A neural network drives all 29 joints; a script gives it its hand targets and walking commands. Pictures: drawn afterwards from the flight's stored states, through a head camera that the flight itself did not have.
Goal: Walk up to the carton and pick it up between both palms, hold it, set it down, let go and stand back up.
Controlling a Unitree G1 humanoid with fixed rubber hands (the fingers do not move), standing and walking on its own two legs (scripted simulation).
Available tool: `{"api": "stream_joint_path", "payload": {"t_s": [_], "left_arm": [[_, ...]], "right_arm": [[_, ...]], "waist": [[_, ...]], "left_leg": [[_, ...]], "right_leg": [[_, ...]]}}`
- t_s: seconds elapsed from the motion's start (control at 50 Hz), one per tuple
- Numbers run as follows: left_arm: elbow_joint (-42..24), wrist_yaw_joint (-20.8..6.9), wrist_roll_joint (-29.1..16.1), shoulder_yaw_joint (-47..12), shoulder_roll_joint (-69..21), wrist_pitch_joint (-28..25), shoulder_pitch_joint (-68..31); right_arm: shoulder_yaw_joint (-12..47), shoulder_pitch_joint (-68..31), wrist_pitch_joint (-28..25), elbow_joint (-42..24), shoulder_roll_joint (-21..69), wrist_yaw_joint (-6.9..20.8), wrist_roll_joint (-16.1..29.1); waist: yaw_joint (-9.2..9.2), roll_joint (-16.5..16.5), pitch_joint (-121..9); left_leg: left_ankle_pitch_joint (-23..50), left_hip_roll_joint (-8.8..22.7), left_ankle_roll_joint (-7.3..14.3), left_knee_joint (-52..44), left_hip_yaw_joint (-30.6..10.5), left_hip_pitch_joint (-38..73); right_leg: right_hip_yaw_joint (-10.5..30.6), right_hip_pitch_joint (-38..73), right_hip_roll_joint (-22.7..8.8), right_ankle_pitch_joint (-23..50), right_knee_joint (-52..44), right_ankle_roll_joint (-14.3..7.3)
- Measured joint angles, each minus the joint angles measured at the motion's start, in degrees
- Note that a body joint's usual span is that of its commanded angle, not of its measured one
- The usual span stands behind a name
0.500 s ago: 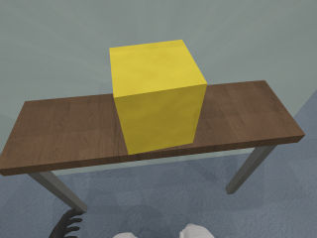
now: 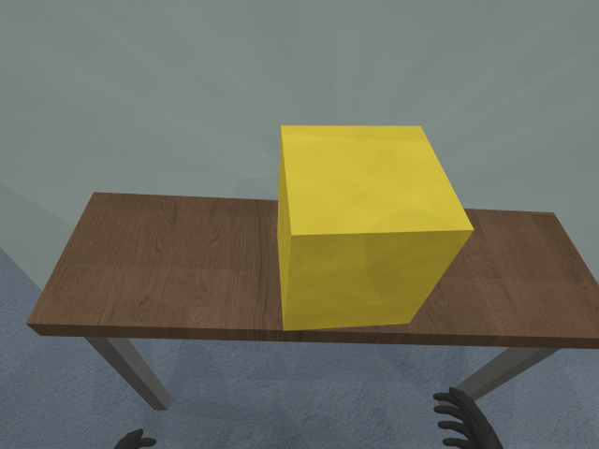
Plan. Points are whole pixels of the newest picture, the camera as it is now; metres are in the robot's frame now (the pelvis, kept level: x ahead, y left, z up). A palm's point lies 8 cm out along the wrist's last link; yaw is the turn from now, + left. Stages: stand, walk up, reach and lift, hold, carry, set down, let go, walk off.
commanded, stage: walk up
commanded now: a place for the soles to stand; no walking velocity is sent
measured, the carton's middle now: (349, 232) +0.42 -0.07 +0.04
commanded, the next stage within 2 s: none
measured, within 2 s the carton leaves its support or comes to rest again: neither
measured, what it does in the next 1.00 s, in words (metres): shifts its weight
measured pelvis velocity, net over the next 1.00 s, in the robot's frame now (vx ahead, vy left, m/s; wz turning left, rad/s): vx -0.04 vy -0.08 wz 0.04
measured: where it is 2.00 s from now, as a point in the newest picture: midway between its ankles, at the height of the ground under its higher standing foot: outside the picture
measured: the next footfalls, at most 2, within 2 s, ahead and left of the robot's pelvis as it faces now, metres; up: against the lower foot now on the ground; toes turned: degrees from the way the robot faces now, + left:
left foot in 1.24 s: -0.04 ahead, +0.02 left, +0.00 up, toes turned +9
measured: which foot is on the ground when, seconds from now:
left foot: down 0.00-0.94, up 0.96-1.00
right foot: down 0.00-1.00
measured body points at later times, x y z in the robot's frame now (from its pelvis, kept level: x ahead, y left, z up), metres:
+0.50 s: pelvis +0.01 -0.01 +0.00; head +0.02 -0.01 +0.45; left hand +0.13 +0.25 -0.11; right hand +0.13 -0.26 -0.11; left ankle +0.00 +0.10 -0.73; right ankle +0.01 -0.15 -0.73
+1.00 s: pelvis -0.04 -0.08 -0.02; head +0.02 -0.09 +0.42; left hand +0.10 +0.19 -0.12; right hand +0.07 -0.39 -0.12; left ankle -0.01 +0.09 -0.71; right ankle +0.00 -0.18 -0.73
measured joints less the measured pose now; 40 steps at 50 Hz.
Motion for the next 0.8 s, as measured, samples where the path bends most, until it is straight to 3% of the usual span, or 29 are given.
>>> {"api": "stream_joint_path", "payload": {"t_s": [0.68, 0.76, 0.8], "left_arm": [[4.69, 0.13, -0.01, 0.1, -0.49, 0.04, -2.3], [3.81, -0.79, 0.57, 0.94, 1.86, 2.35, -3.41], [3.14, -0.76, 0.97, 1.9, 3.33, 3.6, -4.33]], "right_arm": [[-0.15, 4.64, 0.15, 5.97, -0.68, -0.14, -0.05], [-0.49, 3.92, -0.11, 4.51, -1.13, -1.92, -0.39], [-1.08, 3.77, -0.05, 3.91, -1.63, -2.79, -0.94]], "waist": [[-1.01, 2.27, -1.71], [-0.68, 0.82, -0.31], [-1.01, 0.1, 0.79]], "left_leg": [[1.53, -0.68, -0.97, -3.21, -2.82, 1.34], [1.02, -0.62, -1.34, -0.44, -2.45, -1.23], [0.6, -0.13, -1.75, 1.43, -2.59, -2.66]], "right_leg": [[-3.04, 2.17, -0.77, -0.33, -2.05, -0.78], [-1.36, -2.47, -0.49, -2.65, 5.32, -2.12], [0.12, -6.01, 0.75, -9.36, 14.48, -2.68]]}}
